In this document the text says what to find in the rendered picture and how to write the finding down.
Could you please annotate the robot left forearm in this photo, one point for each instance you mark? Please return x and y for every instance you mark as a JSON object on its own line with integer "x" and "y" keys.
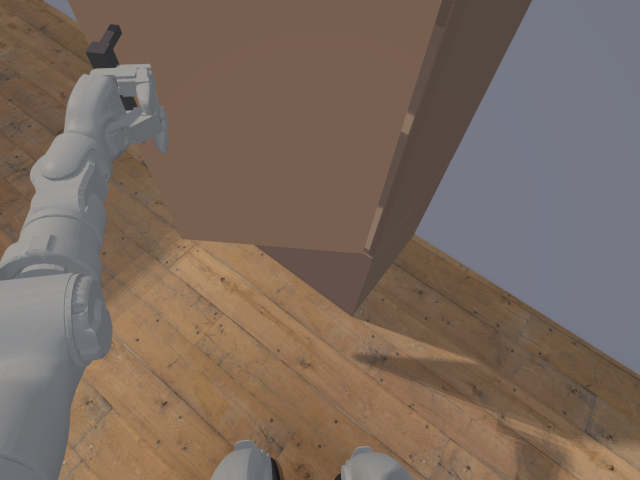
{"x": 64, "y": 229}

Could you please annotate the right robot shin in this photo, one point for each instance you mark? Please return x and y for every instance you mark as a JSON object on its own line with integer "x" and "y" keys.
{"x": 360, "y": 450}

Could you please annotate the left robot upper arm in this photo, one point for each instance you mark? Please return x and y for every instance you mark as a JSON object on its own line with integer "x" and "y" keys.
{"x": 51, "y": 328}

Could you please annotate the left robot thigh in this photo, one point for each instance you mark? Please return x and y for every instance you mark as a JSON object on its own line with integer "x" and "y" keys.
{"x": 244, "y": 464}

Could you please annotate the robot left hand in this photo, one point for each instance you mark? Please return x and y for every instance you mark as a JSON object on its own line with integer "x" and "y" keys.
{"x": 95, "y": 109}

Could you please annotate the cupboard door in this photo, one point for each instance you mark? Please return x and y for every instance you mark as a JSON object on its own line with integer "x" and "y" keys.
{"x": 284, "y": 115}

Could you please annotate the handle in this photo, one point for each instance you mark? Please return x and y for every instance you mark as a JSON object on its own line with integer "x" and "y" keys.
{"x": 101, "y": 55}

